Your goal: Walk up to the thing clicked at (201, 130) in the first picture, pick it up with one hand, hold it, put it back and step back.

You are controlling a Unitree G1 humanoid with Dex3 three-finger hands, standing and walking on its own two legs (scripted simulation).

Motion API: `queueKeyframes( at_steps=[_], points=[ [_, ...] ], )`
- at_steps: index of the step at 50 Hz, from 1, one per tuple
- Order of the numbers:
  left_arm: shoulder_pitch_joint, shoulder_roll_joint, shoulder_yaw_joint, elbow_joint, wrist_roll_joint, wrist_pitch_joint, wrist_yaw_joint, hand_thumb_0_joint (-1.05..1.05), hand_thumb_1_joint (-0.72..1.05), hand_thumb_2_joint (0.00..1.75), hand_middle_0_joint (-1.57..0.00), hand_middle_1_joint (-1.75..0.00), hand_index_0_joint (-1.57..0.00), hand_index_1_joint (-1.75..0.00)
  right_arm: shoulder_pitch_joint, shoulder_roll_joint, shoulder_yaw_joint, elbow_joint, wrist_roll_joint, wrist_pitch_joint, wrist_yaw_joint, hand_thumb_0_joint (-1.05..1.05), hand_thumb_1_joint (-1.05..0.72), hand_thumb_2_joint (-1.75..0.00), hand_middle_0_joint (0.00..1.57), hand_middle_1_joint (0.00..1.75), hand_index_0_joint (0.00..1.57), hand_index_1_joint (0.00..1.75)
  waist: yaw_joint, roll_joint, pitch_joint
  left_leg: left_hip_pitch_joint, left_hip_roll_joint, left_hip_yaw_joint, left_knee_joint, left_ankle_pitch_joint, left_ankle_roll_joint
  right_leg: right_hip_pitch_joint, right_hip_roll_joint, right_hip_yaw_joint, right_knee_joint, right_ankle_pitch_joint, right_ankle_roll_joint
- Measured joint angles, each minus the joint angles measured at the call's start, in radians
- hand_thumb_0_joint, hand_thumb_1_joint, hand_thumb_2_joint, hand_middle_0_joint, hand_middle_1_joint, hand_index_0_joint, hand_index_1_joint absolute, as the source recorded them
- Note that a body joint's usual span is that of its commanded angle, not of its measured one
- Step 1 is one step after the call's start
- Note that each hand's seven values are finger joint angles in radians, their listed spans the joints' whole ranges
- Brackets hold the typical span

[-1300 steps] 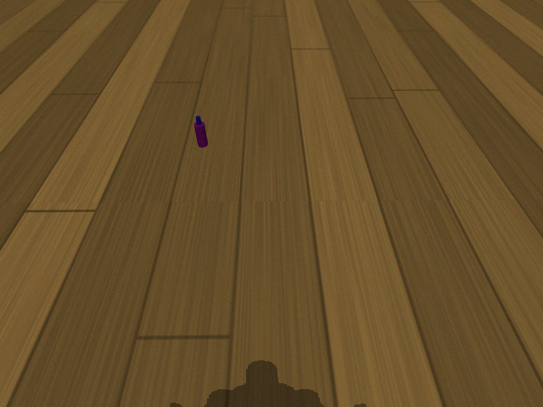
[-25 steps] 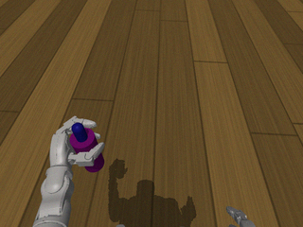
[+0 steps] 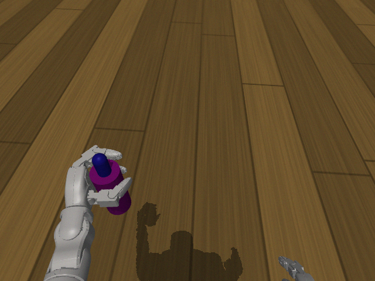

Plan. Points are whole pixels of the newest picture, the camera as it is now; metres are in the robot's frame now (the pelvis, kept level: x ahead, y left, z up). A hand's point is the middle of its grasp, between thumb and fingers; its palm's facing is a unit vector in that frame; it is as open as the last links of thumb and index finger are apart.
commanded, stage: hold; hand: left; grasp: from the side
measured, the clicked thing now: (110, 183) +0.33 +0.17 +0.02
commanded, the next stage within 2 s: none
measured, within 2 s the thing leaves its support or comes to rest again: neither
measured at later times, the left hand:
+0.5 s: hand (115, 177) +0.33 +0.16 +0.05, palm faces +0.10 -1.00 -0.01, open 8.1 cm
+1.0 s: hand (113, 180) +0.33 +0.16 +0.05, palm faces +0.11 -0.99 -0.01, open 8.1 cm
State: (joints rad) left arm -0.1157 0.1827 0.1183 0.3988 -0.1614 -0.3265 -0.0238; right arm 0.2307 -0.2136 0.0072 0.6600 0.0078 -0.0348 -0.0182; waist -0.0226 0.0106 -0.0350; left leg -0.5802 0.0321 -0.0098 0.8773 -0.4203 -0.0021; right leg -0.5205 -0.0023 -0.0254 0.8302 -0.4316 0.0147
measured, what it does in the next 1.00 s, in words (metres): stands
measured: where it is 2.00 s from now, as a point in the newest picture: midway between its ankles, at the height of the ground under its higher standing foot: outside the picture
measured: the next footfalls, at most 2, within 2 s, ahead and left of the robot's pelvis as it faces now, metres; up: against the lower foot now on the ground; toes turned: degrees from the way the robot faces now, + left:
none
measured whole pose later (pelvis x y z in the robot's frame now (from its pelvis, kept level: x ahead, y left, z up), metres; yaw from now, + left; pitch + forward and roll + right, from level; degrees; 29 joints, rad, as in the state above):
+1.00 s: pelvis +0.00 +0.00 +0.01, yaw +0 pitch +6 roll -1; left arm -0.11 0.17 0.11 0.41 -0.16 -0.34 -0.02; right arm 0.22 -0.22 0.00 0.67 0.01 -0.04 -0.01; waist -0.02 0.01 -0.03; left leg -0.53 0.03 -0.01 0.82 -0.40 -0.01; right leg -0.47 0.00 -0.03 0.78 -0.41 0.01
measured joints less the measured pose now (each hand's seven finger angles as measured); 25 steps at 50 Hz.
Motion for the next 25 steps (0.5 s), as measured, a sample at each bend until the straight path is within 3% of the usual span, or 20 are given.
queueKeyframes(
  at_steps=[25],
  points=[
    [-0.005, -0.012, -0.015, 0.000, 0.011, 0.005, 0.014, 0.01, -0.09, 1.01, -0.81, -1.01, -0.82, -1.01, -0.003, 0.001, -0.004, 0.007, -0.004, -0.007, 0.007, 0.01, -0.90, -0.89, 0.20, 0.30, 0.20, 0.30, 0.001, -0.002, 0.013, 0.044, 0.001, 0.003, -0.042, 0.014, -0.003, 0.041, 0.002, 0.003, -0.038, 0.013, -0.003]
  ],
)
